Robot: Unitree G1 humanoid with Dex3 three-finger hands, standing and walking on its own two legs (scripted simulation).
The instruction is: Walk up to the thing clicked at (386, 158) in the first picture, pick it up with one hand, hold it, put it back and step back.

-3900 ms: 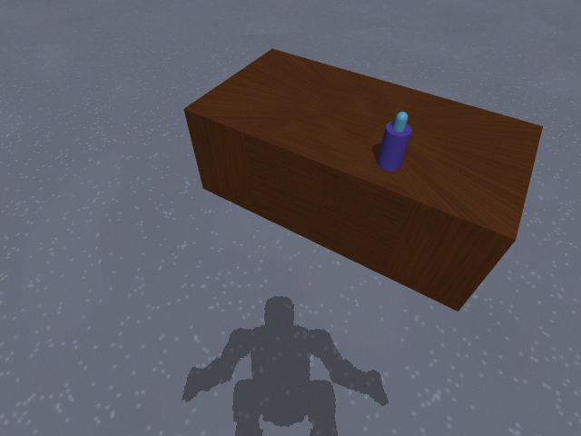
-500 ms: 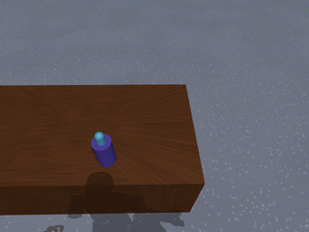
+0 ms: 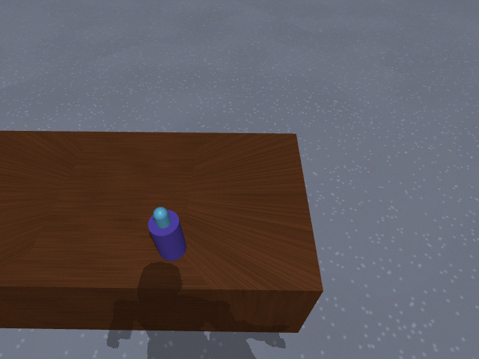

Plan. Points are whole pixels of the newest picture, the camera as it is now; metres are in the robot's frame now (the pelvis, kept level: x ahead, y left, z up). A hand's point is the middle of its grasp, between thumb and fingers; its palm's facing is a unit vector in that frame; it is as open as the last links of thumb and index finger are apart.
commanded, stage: walk up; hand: left
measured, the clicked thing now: (166, 230) +0.47 +0.22 -0.23
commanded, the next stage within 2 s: stand in 0.34 s
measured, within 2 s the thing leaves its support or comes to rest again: neither
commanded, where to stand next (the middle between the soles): +0.04 +0.00 m, yaw +2 degrees
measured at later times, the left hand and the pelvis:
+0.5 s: hand out of the picture +0.11 +0.25 -0.15, palm faces -0.02 -0.94 -0.33, open 7.3 cm; pelvis +0.01 +0.00 +0.00, yaw +1 degrees
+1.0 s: hand out of the picture +0.09 +0.25 -0.15, palm faces -0.01 -0.94 -0.34, open 7.3 cm; pelvis +0.02 -0.01 +0.00, yaw +1 degrees
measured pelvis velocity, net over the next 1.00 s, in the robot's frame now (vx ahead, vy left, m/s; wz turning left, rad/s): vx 0.02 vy -0.01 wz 0.02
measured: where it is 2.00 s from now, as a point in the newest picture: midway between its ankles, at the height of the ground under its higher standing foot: outside the picture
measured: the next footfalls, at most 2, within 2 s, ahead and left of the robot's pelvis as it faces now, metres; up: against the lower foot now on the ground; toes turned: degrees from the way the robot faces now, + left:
none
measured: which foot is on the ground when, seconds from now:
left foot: down 0.00-1.00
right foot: down 0.00-1.00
